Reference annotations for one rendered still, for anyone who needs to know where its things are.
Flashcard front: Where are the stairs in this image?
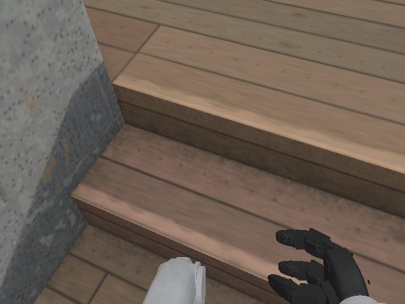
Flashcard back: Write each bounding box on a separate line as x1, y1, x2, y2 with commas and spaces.
34, 84, 405, 304

